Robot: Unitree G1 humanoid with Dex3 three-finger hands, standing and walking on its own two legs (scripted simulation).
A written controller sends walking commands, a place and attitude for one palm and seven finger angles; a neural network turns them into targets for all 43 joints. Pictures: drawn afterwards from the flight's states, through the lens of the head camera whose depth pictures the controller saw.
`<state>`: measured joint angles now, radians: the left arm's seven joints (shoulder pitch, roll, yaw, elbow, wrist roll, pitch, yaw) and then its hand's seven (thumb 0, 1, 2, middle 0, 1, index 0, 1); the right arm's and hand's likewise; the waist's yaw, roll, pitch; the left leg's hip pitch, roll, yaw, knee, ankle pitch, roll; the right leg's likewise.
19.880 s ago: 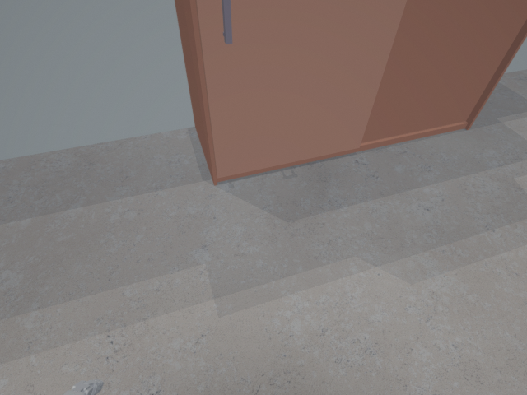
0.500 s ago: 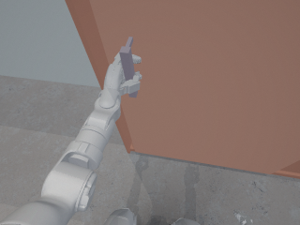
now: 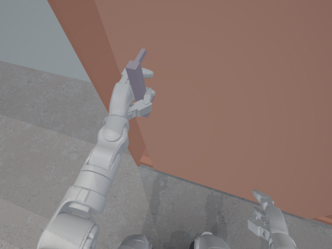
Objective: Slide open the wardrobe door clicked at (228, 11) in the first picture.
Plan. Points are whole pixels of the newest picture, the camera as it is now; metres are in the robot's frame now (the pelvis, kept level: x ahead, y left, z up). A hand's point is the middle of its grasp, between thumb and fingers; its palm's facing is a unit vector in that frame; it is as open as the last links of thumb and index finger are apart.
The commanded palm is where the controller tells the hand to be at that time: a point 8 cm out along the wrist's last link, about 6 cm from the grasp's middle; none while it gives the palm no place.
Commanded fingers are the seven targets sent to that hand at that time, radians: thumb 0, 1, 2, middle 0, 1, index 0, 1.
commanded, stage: step sideways, sliding the door along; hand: left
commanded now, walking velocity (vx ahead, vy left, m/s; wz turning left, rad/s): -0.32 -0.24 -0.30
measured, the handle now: (143, 85) +0.46 +0.13 +0.09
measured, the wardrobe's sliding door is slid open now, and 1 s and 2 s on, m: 0.10 0.42 0.55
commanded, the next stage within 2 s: stop walking and hold the door there in 1.78 s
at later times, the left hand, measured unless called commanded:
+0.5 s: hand (207, 120) +0.37 -0.03 +0.09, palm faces -0.07 -0.99 -0.13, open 6.3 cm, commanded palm +0.34 -0.05 +0.10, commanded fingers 0.00 0.90 0.90 -0.45 -1.40 -0.45 -1.40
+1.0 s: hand (292, 144) +0.33 -0.20 +0.09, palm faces -0.27 -0.95 -0.14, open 6.4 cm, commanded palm +0.32 -0.17 +0.10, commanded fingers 0.00 0.90 0.90 -0.45 -1.40 -0.45 -1.40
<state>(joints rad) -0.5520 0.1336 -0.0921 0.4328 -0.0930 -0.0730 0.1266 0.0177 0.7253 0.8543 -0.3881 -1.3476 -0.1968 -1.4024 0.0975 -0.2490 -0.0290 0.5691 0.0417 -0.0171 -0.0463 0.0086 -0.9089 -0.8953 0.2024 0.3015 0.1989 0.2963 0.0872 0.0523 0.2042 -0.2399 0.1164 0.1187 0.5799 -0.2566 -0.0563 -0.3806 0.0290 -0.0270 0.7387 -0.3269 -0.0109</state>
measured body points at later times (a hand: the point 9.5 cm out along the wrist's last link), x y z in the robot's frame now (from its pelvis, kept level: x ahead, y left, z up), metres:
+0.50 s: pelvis +0.01 -0.09 +0.00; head +0.07 -0.12 +0.44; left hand +0.37 +0.02 +0.10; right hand +0.21 -0.32 -0.10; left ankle +0.01 +0.07 -0.73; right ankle +0.03 -0.16 -0.71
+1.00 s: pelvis -0.06 -0.19 -0.01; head -0.01 -0.22 +0.44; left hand +0.34 -0.15 +0.10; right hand +0.07 -0.44 -0.12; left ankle -0.02 +0.00 -0.73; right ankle -0.03 -0.30 -0.72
